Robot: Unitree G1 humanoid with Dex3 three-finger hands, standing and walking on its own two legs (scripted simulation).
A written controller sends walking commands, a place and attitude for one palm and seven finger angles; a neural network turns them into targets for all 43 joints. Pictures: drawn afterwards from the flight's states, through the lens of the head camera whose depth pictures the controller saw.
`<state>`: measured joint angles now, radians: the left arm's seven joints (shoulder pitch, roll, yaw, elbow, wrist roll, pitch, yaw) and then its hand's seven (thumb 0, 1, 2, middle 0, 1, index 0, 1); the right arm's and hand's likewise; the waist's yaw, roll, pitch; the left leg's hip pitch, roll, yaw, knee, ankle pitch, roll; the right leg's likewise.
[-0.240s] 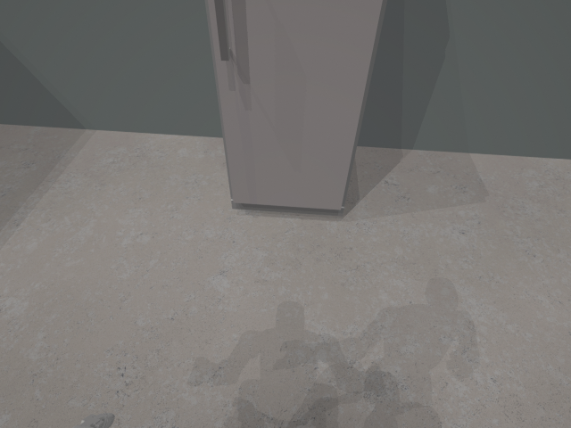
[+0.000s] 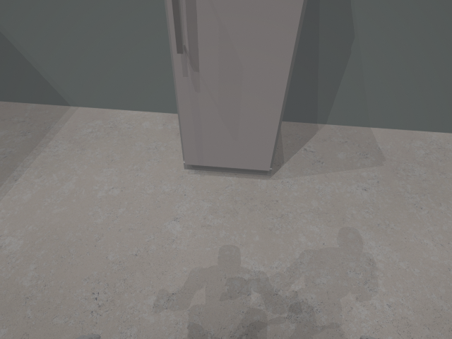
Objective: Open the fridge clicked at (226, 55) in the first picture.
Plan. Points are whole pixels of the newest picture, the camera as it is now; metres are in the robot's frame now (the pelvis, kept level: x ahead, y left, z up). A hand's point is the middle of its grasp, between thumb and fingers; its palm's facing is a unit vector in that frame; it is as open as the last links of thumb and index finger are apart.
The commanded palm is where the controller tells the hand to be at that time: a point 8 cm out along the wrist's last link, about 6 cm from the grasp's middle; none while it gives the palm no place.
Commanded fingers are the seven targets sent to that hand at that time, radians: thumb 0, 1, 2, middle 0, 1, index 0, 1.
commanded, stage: stand and wait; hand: left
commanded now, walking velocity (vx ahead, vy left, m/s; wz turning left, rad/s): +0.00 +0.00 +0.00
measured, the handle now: out of the picture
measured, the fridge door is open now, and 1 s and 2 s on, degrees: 0 0 0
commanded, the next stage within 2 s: look at it before walking up in 0.58 s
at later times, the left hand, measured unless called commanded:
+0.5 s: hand out of the picture +0.05 +0.24 -0.15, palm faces -0.02 -0.94 -0.34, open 7.4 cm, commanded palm none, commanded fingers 0.00 0.90 0.90 -0.20 -0.30 -0.20 -0.30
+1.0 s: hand out of the picture +0.06 +0.24 -0.15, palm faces -0.03 -0.95 -0.32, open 7.4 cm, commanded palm none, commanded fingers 0.00 0.90 0.90 -0.20 -0.30 -0.20 -0.30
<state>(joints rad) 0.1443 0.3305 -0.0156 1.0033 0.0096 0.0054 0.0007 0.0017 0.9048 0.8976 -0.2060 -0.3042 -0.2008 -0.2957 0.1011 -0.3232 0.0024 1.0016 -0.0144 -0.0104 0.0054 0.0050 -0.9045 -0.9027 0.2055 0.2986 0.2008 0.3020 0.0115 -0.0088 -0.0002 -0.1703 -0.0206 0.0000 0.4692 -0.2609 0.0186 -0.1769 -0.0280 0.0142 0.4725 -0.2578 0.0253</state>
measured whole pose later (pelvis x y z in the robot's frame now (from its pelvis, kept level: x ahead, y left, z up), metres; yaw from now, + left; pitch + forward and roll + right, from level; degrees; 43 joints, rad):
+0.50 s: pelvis -0.02 -0.01 +0.00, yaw +0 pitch -3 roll +0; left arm 0.16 0.34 -0.01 1.09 0.01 0.00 0.00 0.00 0.91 0.90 -0.21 -0.30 -0.20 -0.30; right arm 0.15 -0.34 0.00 1.11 -0.01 -0.01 0.01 0.01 -0.91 -0.90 0.20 0.30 0.20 0.30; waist 0.00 0.00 0.02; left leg -0.16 0.00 0.00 0.41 -0.21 0.00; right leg -0.17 -0.01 0.01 0.41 -0.20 0.01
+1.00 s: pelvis -0.01 -0.01 +0.01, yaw -1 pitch -2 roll +0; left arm 0.15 0.34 -0.01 1.09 0.01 0.00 0.00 0.00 0.91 0.90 -0.21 -0.30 -0.20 -0.30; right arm 0.14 -0.34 -0.01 1.12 -0.01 -0.01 0.01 0.00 -0.91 -0.90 0.20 0.30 0.20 0.30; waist 0.00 -0.01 0.03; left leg -0.16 0.00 0.00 0.39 -0.20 0.00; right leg -0.17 -0.01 0.02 0.39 -0.19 0.01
